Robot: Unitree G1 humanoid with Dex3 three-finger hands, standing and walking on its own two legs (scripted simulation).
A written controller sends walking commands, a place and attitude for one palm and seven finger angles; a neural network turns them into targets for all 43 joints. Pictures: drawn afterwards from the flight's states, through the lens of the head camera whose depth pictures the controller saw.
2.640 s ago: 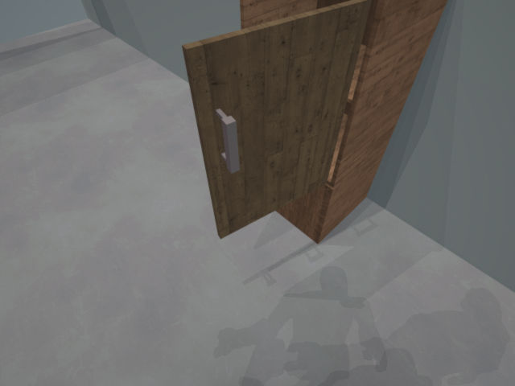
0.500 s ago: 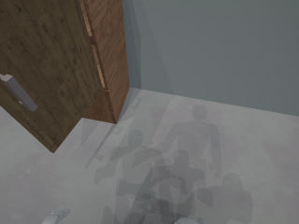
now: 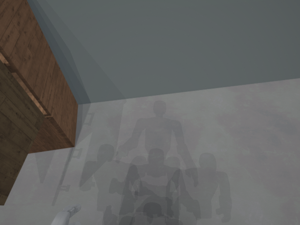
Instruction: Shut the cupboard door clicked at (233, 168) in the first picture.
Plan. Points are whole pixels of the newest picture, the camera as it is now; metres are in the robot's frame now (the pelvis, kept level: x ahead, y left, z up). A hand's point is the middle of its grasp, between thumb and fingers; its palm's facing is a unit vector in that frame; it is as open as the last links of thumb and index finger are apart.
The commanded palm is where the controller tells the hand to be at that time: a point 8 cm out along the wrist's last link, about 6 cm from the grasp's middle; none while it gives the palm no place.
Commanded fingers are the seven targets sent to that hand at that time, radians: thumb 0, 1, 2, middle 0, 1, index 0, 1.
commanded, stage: walk to a spot facing it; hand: left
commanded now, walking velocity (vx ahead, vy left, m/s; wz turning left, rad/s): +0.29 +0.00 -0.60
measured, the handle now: out of the picture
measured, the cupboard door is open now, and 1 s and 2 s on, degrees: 78 78 78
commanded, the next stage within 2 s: turn to face it in 1.16 s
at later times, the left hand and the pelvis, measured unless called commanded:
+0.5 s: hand (104, 186) +0.25 +0.16 -0.15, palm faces -0.30 -0.94 -0.16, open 7.4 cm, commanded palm none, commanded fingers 0.00 0.90 0.90 -0.20 -0.30 -0.20 -0.30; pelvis +0.11 -0.01 +0.02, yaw -19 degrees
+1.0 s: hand (147, 140) +0.43 +0.03 -0.17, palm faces -0.43 -0.89 -0.17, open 7.2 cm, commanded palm none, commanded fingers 0.00 0.90 0.90 -0.20 -0.30 -0.20 -0.30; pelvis +0.30 -0.12 +0.00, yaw -29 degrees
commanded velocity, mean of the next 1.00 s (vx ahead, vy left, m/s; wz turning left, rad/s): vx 0.35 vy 0.00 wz -0.38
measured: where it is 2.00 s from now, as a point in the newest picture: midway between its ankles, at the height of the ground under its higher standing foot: (199, 174)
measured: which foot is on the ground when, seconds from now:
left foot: down 0.00-0.00, up 0.02-0.28, down 0.30-0.66, up 0.68-0.98, down 1.00-1.00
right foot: down 0.00-0.30, up 0.32-0.64, down 0.66-1.00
